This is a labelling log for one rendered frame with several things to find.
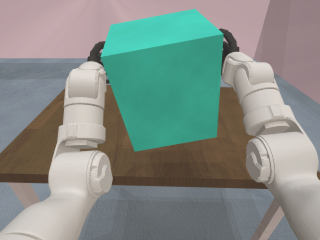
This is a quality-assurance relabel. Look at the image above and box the left robot hand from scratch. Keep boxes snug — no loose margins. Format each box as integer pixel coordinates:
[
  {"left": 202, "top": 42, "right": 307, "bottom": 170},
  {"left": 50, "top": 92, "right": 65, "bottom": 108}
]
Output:
[{"left": 87, "top": 41, "right": 110, "bottom": 84}]

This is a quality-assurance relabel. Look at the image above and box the robot left forearm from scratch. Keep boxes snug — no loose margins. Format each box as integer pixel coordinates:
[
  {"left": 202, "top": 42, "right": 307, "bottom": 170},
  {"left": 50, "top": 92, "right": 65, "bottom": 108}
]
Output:
[{"left": 48, "top": 61, "right": 107, "bottom": 190}]

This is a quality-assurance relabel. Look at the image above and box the robot right upper arm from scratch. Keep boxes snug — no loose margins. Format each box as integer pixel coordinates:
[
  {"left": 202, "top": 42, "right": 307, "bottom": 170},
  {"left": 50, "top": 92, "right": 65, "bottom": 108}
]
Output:
[{"left": 245, "top": 131, "right": 320, "bottom": 240}]

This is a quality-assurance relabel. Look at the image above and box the table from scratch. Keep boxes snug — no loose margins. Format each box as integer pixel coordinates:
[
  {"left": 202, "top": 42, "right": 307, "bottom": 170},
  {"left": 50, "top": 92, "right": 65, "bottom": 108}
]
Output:
[{"left": 0, "top": 85, "right": 320, "bottom": 240}]

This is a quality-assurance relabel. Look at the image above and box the right robot hand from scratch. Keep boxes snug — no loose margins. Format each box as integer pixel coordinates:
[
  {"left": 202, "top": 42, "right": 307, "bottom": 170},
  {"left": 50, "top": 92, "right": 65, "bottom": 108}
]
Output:
[{"left": 219, "top": 28, "right": 240, "bottom": 75}]

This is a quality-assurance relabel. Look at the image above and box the carton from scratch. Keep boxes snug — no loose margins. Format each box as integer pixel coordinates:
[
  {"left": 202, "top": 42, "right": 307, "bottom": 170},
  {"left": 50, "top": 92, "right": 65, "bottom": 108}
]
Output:
[{"left": 100, "top": 9, "right": 224, "bottom": 152}]

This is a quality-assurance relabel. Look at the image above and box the robot right forearm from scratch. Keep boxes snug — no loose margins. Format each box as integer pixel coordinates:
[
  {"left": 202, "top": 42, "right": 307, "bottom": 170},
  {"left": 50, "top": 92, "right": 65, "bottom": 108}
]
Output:
[{"left": 221, "top": 52, "right": 319, "bottom": 172}]

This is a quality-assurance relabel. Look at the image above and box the robot left upper arm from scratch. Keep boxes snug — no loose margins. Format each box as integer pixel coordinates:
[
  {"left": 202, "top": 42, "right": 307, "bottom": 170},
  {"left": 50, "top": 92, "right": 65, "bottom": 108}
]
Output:
[{"left": 0, "top": 150, "right": 113, "bottom": 240}]

